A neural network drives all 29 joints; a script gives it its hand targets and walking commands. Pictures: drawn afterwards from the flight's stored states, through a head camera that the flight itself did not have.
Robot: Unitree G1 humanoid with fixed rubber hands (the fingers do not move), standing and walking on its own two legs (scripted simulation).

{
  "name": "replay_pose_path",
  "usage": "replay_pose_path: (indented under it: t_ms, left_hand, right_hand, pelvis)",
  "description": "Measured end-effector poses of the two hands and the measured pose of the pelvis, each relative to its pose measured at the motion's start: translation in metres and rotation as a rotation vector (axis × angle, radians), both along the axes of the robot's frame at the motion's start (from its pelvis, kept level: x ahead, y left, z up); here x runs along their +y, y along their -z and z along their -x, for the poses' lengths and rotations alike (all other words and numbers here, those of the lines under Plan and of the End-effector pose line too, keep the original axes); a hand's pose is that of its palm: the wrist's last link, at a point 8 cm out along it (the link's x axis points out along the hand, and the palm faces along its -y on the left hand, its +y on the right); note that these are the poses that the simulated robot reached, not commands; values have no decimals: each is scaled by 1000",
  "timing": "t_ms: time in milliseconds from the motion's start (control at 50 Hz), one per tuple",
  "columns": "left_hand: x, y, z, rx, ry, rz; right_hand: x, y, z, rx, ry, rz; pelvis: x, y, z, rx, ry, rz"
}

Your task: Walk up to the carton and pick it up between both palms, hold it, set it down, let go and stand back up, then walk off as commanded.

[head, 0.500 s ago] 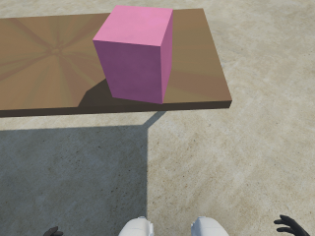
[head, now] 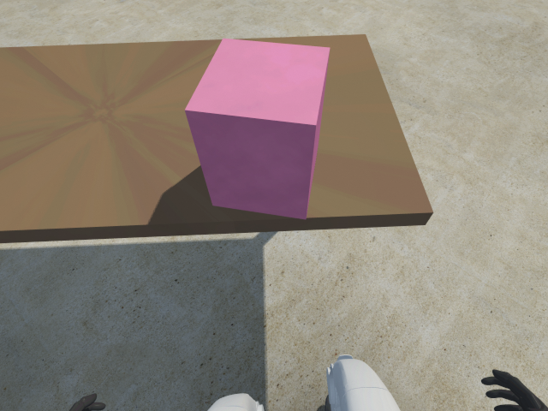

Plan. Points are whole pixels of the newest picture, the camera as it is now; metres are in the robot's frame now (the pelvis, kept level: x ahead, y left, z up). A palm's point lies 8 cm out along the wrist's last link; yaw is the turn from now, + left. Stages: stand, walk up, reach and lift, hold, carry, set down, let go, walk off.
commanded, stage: walk up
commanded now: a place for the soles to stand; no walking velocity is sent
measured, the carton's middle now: (266, 133) +0.59 +0.04 +0.02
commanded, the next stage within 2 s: none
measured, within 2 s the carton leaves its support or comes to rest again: neither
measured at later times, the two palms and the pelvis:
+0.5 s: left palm (49, 385) +0.17 +0.37 -0.10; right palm (493, 372) +0.17 -0.30 -0.09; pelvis +0.09 +0.04 -0.02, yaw -1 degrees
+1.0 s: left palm (74, 334) +0.24 +0.37 -0.11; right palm (462, 327) +0.24 -0.28 -0.10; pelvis +0.16 +0.05 -0.02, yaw -1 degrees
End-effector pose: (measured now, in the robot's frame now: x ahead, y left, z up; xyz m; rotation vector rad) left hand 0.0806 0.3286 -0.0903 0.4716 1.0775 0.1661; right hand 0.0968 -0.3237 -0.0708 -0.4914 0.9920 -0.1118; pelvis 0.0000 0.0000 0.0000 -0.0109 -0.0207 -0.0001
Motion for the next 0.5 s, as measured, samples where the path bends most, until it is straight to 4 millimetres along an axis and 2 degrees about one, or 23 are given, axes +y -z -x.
replay_pose_path:
  t_ms: [120, 220, 340, 440, 500]
  left_hand:
    - [-15, 0, -30, -19, 12, -12]
    - [-17, -2, -45, -44, 5, -21]
    - [8, -4, -60, -49, 1, -35]
    - [43, 10, -74, -20, 3, -46]
    - [46, 10, -87, 4, 10, -32]
  right_hand:
    - [-12, 15, -22, 1, 15, -23]
    - [-13, 22, -41, -4, 24, -37]
    - [-2, 17, -61, 14, -4, -28]
    - [16, 20, -70, 42, -20, 19]
    - [28, 18, -72, 48, 10, 10]
  pelvis:
    - [-12, 7, -26, -9, 10, -20]
    - [-14, 11, -45, -44, 9, -21]
    - [3, 11, -62, -49, -2, -7]
    - [29, 22, -76, -42, -6, 5]
    - [38, 17, -88, -34, 12, 4]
